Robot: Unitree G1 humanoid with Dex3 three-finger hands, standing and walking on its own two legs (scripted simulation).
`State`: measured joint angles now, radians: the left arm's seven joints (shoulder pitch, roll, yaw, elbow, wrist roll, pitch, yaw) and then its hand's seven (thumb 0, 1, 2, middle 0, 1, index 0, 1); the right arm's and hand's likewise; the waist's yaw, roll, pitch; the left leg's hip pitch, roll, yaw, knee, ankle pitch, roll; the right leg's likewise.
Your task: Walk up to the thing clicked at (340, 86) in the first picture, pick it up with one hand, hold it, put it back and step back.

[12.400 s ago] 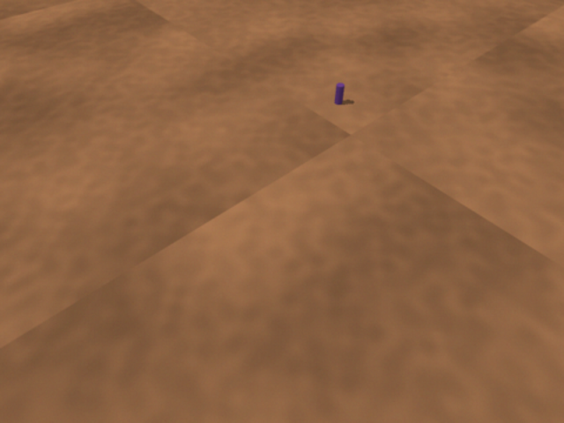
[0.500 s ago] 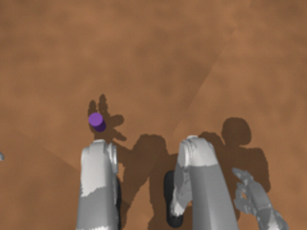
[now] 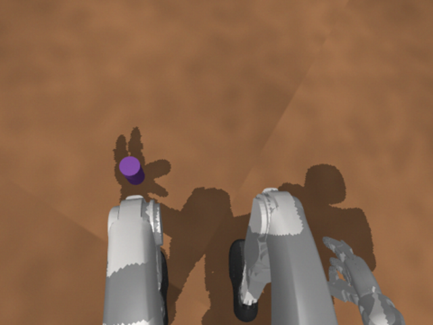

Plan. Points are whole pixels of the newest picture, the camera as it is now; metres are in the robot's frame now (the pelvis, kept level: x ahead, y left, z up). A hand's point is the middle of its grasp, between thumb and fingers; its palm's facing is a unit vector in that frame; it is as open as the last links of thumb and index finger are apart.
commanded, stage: go down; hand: left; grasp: from the side
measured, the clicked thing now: (133, 171) +0.42 +0.18 -0.32
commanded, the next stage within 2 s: approach in 0.06 s
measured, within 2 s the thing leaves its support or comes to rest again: neither
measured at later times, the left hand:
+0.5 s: hand (30, 163) +0.39 +0.33 -0.11, palm faces -0.05 -1.00 +0.02, open 17.4 cm
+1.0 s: hand (115, 180) +0.39 +0.22 -0.26, palm faces -0.13 -0.99 +0.07, open 17.3 cm
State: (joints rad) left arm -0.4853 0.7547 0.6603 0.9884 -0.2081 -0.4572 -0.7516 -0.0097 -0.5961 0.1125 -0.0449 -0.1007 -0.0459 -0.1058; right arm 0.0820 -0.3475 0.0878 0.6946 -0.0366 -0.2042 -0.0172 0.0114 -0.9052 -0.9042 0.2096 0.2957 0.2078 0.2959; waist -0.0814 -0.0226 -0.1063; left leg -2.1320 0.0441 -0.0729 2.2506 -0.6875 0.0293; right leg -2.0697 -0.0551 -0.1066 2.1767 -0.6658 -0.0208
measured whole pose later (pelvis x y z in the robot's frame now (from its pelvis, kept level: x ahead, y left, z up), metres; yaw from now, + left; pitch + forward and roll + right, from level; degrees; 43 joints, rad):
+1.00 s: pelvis -0.02 +0.01 -0.10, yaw -9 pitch +14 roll -15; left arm -0.54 0.74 0.52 1.40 -0.24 -1.05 -0.54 -0.01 -0.51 0.04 -0.05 -0.08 -0.05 -0.07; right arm -0.18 -0.37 0.43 0.63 -0.28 -0.16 0.10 0.01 -0.91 -0.90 0.21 0.30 0.21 0.30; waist -0.22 -0.25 0.25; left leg -2.22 0.06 -0.29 2.64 -0.72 0.02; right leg -2.07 0.00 -0.27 2.41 -0.61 0.00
